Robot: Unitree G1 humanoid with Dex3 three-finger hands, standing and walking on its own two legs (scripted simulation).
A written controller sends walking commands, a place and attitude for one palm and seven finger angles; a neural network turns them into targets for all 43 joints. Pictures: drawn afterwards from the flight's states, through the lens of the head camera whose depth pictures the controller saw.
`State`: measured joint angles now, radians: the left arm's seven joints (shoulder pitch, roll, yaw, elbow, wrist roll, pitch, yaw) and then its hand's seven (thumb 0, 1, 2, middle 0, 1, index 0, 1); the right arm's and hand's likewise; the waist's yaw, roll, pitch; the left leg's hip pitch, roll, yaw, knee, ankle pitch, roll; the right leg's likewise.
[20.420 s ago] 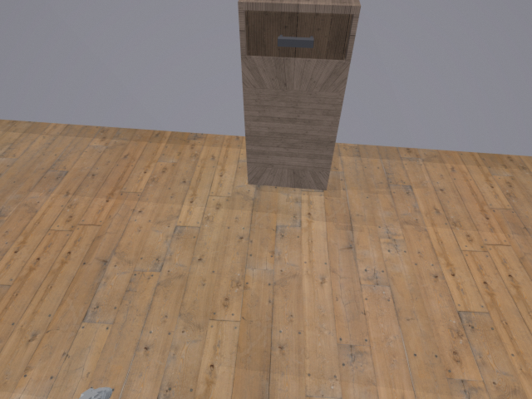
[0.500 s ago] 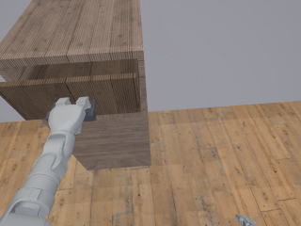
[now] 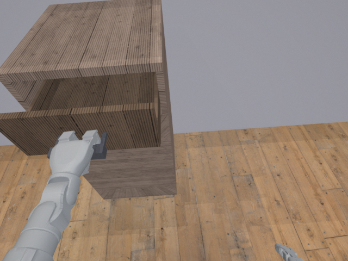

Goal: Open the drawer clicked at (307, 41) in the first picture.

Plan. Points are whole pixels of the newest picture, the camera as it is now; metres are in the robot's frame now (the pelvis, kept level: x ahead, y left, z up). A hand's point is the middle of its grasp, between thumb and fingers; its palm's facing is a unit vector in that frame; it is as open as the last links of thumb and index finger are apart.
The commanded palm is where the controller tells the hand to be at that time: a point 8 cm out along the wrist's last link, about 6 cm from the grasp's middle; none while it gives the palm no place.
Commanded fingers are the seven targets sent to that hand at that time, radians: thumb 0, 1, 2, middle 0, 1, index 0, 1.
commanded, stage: pull the drawer open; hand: left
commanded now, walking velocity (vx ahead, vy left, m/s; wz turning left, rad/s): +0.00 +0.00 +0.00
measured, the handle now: (80, 145) +0.38 +0.27 +0.04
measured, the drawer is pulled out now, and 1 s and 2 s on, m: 0.13 0.27 0.30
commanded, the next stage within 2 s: open the thumb to release the handle in 1.54 s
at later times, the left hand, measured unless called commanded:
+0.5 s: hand (76, 194) +0.26 +0.24 +0.02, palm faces -0.01 -0.07 -1.00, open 5.9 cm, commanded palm +0.23 +0.25 +0.08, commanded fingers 0.00 0.90 0.90 -0.40 -1.35 -0.40 -1.35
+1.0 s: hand (69, 222) +0.20 +0.24 +0.02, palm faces +0.00 -0.08 -1.00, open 5.9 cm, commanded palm +0.16 +0.25 +0.08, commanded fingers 0.00 0.90 0.90 -0.40 -1.35 -0.40 -1.35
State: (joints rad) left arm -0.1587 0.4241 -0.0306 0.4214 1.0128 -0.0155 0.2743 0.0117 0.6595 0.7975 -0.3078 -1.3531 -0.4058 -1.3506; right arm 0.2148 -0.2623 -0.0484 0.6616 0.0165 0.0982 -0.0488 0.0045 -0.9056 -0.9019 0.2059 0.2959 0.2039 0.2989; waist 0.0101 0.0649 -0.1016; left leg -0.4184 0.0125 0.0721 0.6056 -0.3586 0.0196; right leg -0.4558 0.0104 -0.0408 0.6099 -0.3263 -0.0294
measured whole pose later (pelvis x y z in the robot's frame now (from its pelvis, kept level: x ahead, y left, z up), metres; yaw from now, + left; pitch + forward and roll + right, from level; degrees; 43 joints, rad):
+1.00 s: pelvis -0.01 -0.01 +0.00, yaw +0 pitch +5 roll +1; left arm 0.34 0.39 -0.04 -0.02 1.02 0.00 0.32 0.03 0.64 0.79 -0.30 -1.35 -0.42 -1.35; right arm 0.09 -0.22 -0.01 0.65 -0.02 0.06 -0.04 0.01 -0.90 -0.90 0.21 0.30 0.20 0.30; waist 0.08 0.05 -0.07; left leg -0.34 0.02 0.08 0.61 -0.36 0.01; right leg -0.39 0.01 -0.03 0.64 -0.34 -0.04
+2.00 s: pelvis +0.00 +0.00 -0.01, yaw +1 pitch +6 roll +1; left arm 0.46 0.38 -0.03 -0.15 1.01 0.04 0.33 -0.01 0.17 0.59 -0.35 -1.28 -0.40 -1.28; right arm 0.10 -0.22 0.00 0.62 -0.03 0.06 -0.03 0.01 -0.91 -0.90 0.21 0.30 0.20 0.30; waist 0.11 0.07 -0.08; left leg -0.38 0.01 0.06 0.68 -0.40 0.01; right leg -0.42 0.00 -0.05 0.70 -0.38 -0.03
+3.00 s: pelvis -0.03 -0.02 +0.01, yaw +2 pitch +0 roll +1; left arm 0.28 0.44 -0.03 -0.16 0.94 0.03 0.19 -0.01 -0.49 0.30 -0.33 -1.21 -0.40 -1.23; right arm 0.09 -0.25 0.00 0.66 -0.01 0.04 -0.06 0.01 -0.91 -0.90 0.20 0.30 0.20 0.30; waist 0.12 0.10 -0.02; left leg -0.23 0.01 0.03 0.52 -0.29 0.00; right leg -0.27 0.01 -0.08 0.54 -0.28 -0.05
